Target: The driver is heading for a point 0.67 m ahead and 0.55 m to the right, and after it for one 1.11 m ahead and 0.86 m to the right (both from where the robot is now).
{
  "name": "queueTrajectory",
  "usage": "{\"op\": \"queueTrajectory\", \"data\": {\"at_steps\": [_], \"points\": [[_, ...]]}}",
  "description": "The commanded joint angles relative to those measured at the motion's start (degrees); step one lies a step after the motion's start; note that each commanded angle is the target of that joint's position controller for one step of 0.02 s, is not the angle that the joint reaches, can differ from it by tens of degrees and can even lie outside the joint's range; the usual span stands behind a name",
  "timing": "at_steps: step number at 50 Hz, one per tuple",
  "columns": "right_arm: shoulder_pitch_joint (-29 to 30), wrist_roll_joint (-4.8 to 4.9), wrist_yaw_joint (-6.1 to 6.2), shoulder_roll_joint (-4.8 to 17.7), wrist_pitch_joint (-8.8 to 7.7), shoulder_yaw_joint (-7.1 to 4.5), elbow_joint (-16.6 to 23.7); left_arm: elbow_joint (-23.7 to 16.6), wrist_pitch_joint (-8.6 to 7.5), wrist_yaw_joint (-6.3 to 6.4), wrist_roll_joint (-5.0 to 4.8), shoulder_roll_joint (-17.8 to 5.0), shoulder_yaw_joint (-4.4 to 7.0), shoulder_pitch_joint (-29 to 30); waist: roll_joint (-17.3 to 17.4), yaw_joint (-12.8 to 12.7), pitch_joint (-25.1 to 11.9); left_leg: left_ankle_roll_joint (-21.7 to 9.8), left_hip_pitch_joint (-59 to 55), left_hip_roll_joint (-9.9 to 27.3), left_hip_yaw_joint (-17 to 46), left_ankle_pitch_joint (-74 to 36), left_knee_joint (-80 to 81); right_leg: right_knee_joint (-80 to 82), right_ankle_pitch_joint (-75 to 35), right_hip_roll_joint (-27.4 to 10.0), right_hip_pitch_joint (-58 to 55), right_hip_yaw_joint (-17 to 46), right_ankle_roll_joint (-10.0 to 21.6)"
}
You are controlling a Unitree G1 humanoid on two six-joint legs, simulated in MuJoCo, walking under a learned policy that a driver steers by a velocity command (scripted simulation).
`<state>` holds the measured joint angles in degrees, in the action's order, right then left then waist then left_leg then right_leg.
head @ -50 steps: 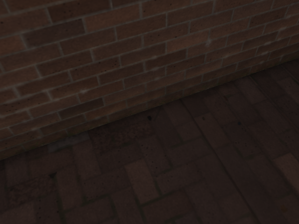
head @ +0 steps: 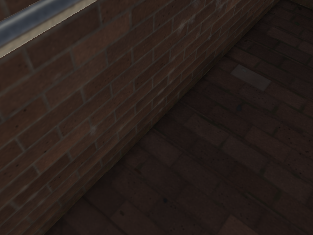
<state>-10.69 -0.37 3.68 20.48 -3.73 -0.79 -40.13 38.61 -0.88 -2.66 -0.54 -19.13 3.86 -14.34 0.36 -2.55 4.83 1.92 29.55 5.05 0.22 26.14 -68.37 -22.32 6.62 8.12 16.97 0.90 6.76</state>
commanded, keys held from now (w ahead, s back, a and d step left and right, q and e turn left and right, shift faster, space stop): w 0.20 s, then w+e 0.80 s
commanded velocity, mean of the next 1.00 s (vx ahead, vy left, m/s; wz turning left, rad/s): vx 0.41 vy -0.14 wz -0.38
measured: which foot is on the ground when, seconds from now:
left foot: up 0.00-0.24, down 0.26-0.68, up 0.70-1.00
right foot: down 0.00-0.28, up 0.30-0.64, down 0.66-1.00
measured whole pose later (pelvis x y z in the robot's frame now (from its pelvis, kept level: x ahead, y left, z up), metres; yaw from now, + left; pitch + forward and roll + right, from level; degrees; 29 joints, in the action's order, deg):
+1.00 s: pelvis +0.39 -0.20 +0.01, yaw -23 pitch +1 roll +1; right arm -4.7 -0.3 -1.1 19.3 -5.8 -0.6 -38.5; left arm 40.5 -3.2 0.1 -1.8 -18.2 3.1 -21.4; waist 3.1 -4.3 2.0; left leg 2.5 31.4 1.4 3.7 3.1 -32.0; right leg -19.3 15.0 6.0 4.2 11.9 4.3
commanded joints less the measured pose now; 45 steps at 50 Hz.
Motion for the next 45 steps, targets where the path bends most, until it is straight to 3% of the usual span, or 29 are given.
{"op": "queueTrajectory", "data": {"at_steps": [1,3,5,6,7,8,9,10,11,12,13,14,15,16,18,19,22,26,28,31,33,34,35,36,37,38,40,43,45], "points": [[-7.4,0.23,0.23,6.9,-0.02,-1.39,0.6,-3.3,-1.37,0.53,0.48,-6.5,1.70,3.1,-3.2,3.7,-6.5,0.3,-2.0,2.0,0.7,-1.7,10.3,8.7,-15.1,-15.7,-4.5,14.7,12.8],[-5.2,0.32,-0.56,5.7,-0.38,-0.61,-0.2,-2.9,-0.80,1.06,1.03,-7.4,2.05,2.5,-4.5,1.9,-4.7,0.7,-5.8,0.9,-1.2,-6.4,22.1,8.9,-7.5,-11.9,-2.7,11.4,11.3],[-2.8,0.77,-0.99,5.3,-0.71,0.01,0.2,-1.4,-0.84,0.51,0.95,-8.6,2.19,-0.9,-4.5,0.0,-4.4,-0.2,-9.1,-0.2,-2.0,-11.2,27.4,10.2,4.5,-12.7,-2.6,13.3,11.5],[6.7,0.92,-2.65,4.5,-0.48,0.71,3.2,-1.6,-3.59,0.97,0.69,-10.4,2.84,-2.2,-0.3,-3.3,-1.7,-0.4,4.4,1.7,3.2,-14.0,24.9,15.9,12.9,-23.5,-9.8,28.2,11.2],[7.2,1.37,-2.97,6.0,-0.56,0.08,4.6,-0.4,-4.46,1.44,0.13,-11.0,2.90,-2.6,1.8,-1.8,-0.2,-1.3,14.0,3.9,8.0,-14.2,24.8,15.4,17.5,-26.8,-18.2,32.7,10.4],[5.1,1.13,-3.04,6.8,-0.99,-0.31,4.1,-0.2,-4.63,2.35,-0.50,-10.9,3.01,-0.7,2.7,-0.1,0.0,-1.5,19.1,4.1,9.8,-15.8,25.6,14.2,14.0,-26.8,-23.1,31.1,9.2],[-1.8,0.68,-2.27,8.2,-2.26,-0.64,1.5,0.6,-1.37,2.85,-1.36,-6.8,1.71,1.9,-4.1,2.7,-2.5,-2.6,7.1,2.3,3.8,-9.1,33.8,6.9,3.5,-14.1,-19.7,13.7,8.2],[-1.0,0.07,-1.91,8.8,-3.00,-0.68,0.2,0.9,-0.26,2.39,0.36,-5.7,1.07,-1.0,-4.5,0.2,-4.7,-1.8,-4.8,-1.5,-1.3,-16.1,37.1,4.5,-4.4,-9.5,-13.7,8.9,8.0],[-2.6,-0.65,-1.55,9.4,-3.10,-1.42,-1.5,1.0,0.36,1.08,2.38,-6.1,0.69,-3.6,-4.2,-0.1,-8.3,-1.5,-15.2,-3.6,-4.2,-24.3,36.2,2.4,-9.4,-9.4,-9.7,9.4,7.6],[-4.6,-1.24,-1.02,9.6,-2.86,-1.86,-2.2,0.7,0.73,0.03,2.58,-6.3,0.36,-2.6,-4.6,2.1,-7.8,-2.2,-20.6,-3.8,-4.2,-23.9,36.3,-1.1,-13.6,-8.6,-5.8,10.3,6.3],[-7.5,-1.92,-0.12,11.1,-2.54,-2.78,-3.0,-1.5,0.51,-0.06,2.16,-5.6,0.09,0.3,-3.0,4.8,-7.4,-4.0,-24.7,-1.8,-2.0,-23.3,39.2,-6.6,-15.1,-6.7,-2.6,10.7,3.5],[-16.6,-2.68,1.27,15.1,-2.11,-3.65,-4.4,-4.0,0.61,-0.01,2.65,-3.4,-0.74,2.2,6.1,8.4,-10.5,-9.1,-33.4,11.6,13.1,-31.7,43.9,-21.3,0.8,-3.1,3.8,10.2,-0.9],[-22.0,-3.03,1.59,17.2,-1.20,-4.68,-7.2,-5.9,0.65,-0.07,1.35,-1.7,-0.85,0.7,15.7,7.9,-13.3,-18.6,-39.5,24.9,35.9,-29.4,49.9,-36.1,30.0,3.9,16.0,12.4,-5.7],[-19.1,-0.70,1.72,14.5,-1.09,-4.25,-7.7,-4.8,0.65,-0.48,0.85,-6.7,0.41,-1.0,6.7,6.2,-13.3,-16.9,-37.2,26.2,38.8,-10.7,52.5,-44.4,27.1,0.1,19.2,17.7,-6.6],[-11.2,0.37,1.76,11.7,-0.67,-3.62,-5.9,-6.3,2.01,-0.56,0.99,-8.8,0.82,0.9,5.9,3.6,-5.6,-10.9,-30.6,20.6,25.2,-4.5,53.8,-48.1,17.4,-3.8,22.6,13.2,-7.6],[-9.3,0.55,1.94,11.5,-0.52,-3.66,-5.7,-6.9,2.76,-0.57,1.79,-8.2,0.67,0.5,5.5,2.1,-2.5,-9.8,-26.2,18.6,19.9,-6.1,54.9,-46.3,13.4,-5.8,21.2,12.1,-8.1],[-6.2,-0.89,1.31,11.7,-0.45,-3.89,-4.3,-7.0,4.16,-1.29,0.81,-3.5,-0.83,0.2,8.2,1.7,1.0,-8.1,-17.7,14.2,6.5,-14.8,58.9,-35.9,9.4,-7.9,12.8,5.5,-9.7],[-5.6,-0.75,1.06,15.3,-0.43,-5.66,-2.9,-9.2,3.59,-1.92,1.21,-1.2,-1.59,2.7,9.6,2.1,-0.5,-7.6,-16.6,12.8,-3.1,-21.2,59.6,-21.6,6.1,-10.4,4.9,2.1,-10.1],[-6.6,0.30,1.27,16.2,-0.02,-6.39,-3.2,-9.0,2.92,-3.01,1.02,-2.5,-1.09,3.4,10.9,2.1,-0.7,-6.2,-18.7,13.5,-3.9,-19.0,59.2,-16.4,4.6,-10.0,4.2,0.6,-9.7],[-6.5,1.27,0.33,15.8,0.79,-6.96,-1.9,-8.3,1.34,-2.94,0.43,-5.0,0.37,0.5,12.7,0.5,-1.1,-5.6,-19.8,15.0,-5.3,-12.8,55.1,-11.3,6.8,-9.6,1.1,-1.7,-6.7],[-8.0,1.00,0.00,11.3,0.98,-5.71,-1.8,-4.7,1.34,-2.22,0.34,-8.3,2.65,-8.2,6.6,-3.7,-5.7,-4.0,-17.5,11.0,-9.9,-18.8,38.1,-7.2,8.2,-4.8,-10.0,-3.9,-3.1],[-8.2,-0.91,-0.36,7.4,1.16,-4.18,-0.1,-2.5,1.94,-1.80,-0.04,-13.1,4.36,-15.2,-7.5,-6.1,-5.8,-2.1,-6.8,6.3,-11.8,-3.1,18.1,-3.8,3.2,-7.6,-18.7,4.9,0.3],[-6.3,-2.06,-0.84,2.3,0.17,-2.47,6.5,-5.4,-0.55,-0.68,1.02,-23.8,6.05,-11.6,-20.9,-1.4,-8.0,2.1,15.9,-5.7,-5.0,11.3,-2.0,8.7,13.8,-22.0,-24.3,46.2,5.8],[-8.9,1.00,-2.22,4.0,-1.75,-2.91,5.2,-5.8,-3.36,-0.97,-0.61,-18.7,4.87,-10.2,-12.3,-0.8,-15.9,0.2,18.2,-1.7,7.0,4.7,-9.3,12.6,33.0,-25.5,-29.2,52.3,9.5],[-5.8,2.47,-3.19,6.5,-2.87,-3.36,5.0,-6.0,-4.69,-0.82,-0.93,-14.3,3.68,-8.3,-10.7,-0.4,-10.9,-2.0,20.8,0.3,7.6,-2.4,-7.6,11.2,32.3,-25.1,-25.4,45.6,8.4],[-3.9,1.50,-3.13,7.6,-3.11,-3.57,4.0,-5.6,-4.81,-0.78,-1.10,-11.2,2.95,-7.2,-7.7,0.1,-8.0,-2.5,17.8,1.8,6.6,-6.7,-3.5,8.1,22.6,-22.0,-21.1,36.3,6.7],[-2.1,-0.77,-2.75,9.4,-3.58,-4.04,3.4,-6.2,-3.22,0.36,-0.11,-7.1,1.45,-3.1,-10.1,1.7,-6.9,-2.1,10.6,2.6,6.0,-11.5,5.3,7.5,6.2,-17.1,-15.7,25.9,5.8],[0.2,-1.58,-3.85,8.0,-3.14,-3.23,3.7,-4.9,-3.14,2.21,-0.32,-8.3,1.87,-3.9,-8.2,1.8,-5.5,-0.3,6.8,0.1,3.2,-13.5,15.0,8.2,-5.5,-16.5,-12.6,22.2,7.4],[4.8,-0.62,-4.16,5.8,-2.81,-2.33,5.0,-3.5,-3.35,2.65,-1.02,-9.5,2.20,-5.0,-7.4,0.5,-2.1,0.5,6.0,-2.1,2.9,-15.7,25.7,9.4,-3.3,-15.8,-9.6,21.4,7.6]]}}
Next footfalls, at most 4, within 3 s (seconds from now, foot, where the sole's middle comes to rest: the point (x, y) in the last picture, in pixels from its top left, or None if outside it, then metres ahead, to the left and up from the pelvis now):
0.26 left None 0.25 0.12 -0.77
0.66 right None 0.33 -0.27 -0.77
1.12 left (208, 178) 0.68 -0.19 -0.77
1.62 right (296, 170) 0.74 -0.60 -0.77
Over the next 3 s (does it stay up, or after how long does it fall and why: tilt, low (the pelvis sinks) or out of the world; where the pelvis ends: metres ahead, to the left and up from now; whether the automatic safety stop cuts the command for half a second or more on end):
stays up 0.74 -0.54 0.00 its command is cut before an obstacle after 0.2 s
